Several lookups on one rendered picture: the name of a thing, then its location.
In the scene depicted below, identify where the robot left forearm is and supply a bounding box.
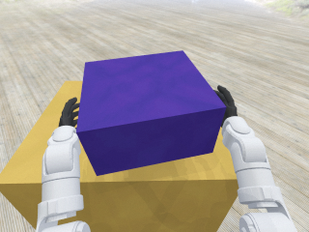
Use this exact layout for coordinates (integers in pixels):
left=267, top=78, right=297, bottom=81
left=36, top=126, right=84, bottom=232

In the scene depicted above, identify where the pedestal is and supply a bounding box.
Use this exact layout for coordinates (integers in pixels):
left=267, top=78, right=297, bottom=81
left=0, top=80, right=239, bottom=232

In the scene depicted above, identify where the robot left upper arm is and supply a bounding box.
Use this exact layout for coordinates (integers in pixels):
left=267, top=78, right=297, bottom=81
left=42, top=220, right=91, bottom=232

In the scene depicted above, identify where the carton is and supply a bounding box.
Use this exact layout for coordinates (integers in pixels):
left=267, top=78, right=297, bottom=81
left=76, top=50, right=227, bottom=176

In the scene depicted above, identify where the robot right upper arm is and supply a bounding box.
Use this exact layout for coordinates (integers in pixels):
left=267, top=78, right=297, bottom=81
left=239, top=212, right=296, bottom=232

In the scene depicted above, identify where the robot left hand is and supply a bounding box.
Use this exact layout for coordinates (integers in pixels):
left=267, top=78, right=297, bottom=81
left=58, top=97, right=80, bottom=129

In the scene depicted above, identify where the robot right forearm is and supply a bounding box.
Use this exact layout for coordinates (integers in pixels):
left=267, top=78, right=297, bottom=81
left=221, top=116, right=297, bottom=232

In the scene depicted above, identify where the robot right hand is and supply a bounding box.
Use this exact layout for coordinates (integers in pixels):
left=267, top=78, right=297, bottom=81
left=213, top=85, right=238, bottom=128

